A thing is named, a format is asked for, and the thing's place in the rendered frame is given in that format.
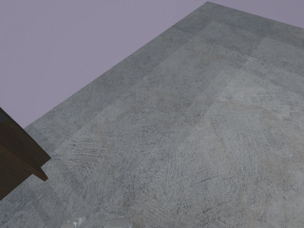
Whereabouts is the left robot thigh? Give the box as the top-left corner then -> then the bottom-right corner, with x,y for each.
105,217 -> 132,228

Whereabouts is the robot left hand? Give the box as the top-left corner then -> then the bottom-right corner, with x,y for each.
61,216 -> 86,228

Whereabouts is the cupboard door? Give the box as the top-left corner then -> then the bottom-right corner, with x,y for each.
0,122 -> 48,181

